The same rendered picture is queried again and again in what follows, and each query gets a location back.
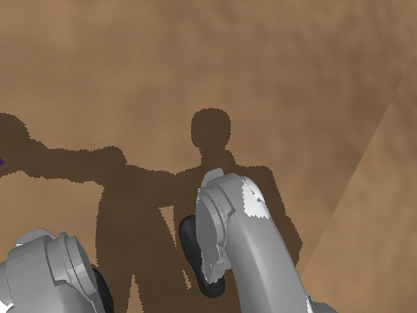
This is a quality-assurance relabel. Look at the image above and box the left robot foot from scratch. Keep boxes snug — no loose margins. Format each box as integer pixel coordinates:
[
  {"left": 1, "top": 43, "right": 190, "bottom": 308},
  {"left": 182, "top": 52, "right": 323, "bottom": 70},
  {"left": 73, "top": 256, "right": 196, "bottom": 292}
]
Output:
[{"left": 92, "top": 267, "right": 114, "bottom": 313}]

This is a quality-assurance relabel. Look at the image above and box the right robot foot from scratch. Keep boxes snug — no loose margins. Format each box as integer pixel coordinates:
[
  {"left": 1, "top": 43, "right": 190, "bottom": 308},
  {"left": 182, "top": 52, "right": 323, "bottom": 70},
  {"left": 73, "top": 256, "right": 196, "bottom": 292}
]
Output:
[{"left": 179, "top": 215, "right": 225, "bottom": 298}]

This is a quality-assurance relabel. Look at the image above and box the right robot hand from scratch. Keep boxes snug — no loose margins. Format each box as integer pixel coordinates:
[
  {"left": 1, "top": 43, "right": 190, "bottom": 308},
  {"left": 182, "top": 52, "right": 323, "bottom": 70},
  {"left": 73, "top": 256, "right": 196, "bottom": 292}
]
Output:
[{"left": 308, "top": 295, "right": 338, "bottom": 313}]

